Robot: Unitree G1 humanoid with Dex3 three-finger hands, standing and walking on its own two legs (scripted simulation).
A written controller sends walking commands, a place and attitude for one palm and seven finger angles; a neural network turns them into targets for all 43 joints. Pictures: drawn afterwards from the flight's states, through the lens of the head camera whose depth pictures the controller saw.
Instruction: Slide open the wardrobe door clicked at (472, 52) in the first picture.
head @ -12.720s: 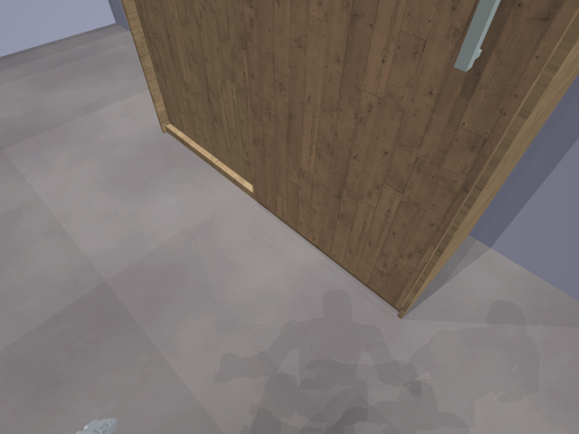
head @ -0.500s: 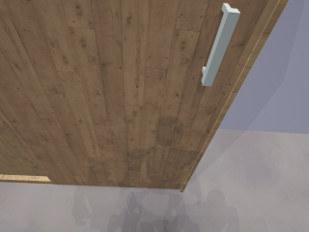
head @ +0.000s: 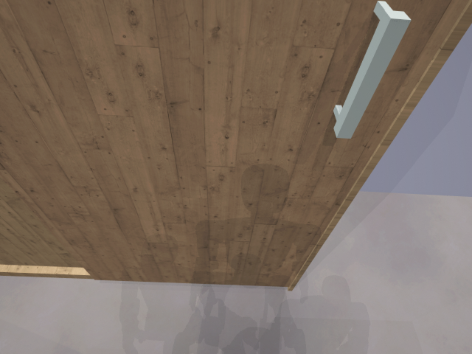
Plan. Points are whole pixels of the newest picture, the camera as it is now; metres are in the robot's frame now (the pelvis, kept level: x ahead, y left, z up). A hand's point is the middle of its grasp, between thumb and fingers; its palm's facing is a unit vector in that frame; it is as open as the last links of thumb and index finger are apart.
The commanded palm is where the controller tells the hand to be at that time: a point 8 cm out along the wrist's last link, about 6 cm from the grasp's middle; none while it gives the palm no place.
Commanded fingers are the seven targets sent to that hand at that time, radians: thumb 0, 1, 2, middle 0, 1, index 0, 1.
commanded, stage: come to a stop and stand still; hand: right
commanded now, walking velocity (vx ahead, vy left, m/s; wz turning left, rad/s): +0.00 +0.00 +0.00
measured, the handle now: (360, 76) +0.45 -0.13 +0.26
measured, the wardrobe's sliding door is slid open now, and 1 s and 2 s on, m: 0.00 0.00 0.00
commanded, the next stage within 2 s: look again from close up in 0.32 s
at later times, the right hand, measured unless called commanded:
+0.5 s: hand out of the picture +0.02 -0.16 -0.17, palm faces +0.04 +0.97 -0.23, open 7.3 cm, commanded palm none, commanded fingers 0.00 -0.90 -0.90 0.20 0.30 0.20 0.30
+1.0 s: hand out of the picture +0.01 -0.16 -0.17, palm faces +0.04 +0.98 -0.21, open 7.3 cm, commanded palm none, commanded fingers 0.00 -0.90 -0.90 0.20 0.30 0.20 0.30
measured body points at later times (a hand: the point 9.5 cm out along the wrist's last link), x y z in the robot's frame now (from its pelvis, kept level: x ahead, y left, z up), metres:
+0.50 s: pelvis +0.00 +0.02 +0.00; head +0.03 +0.04 +0.45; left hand +0.02 +0.25 -0.17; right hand +0.02 -0.21 -0.15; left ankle -0.01 +0.10 -0.74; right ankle -0.05 -0.12 -0.74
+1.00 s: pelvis -0.01 +0.02 +0.00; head +0.02 +0.02 +0.45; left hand -0.01 +0.24 -0.16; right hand +0.00 -0.21 -0.15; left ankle -0.01 +0.10 -0.74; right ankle -0.05 -0.12 -0.74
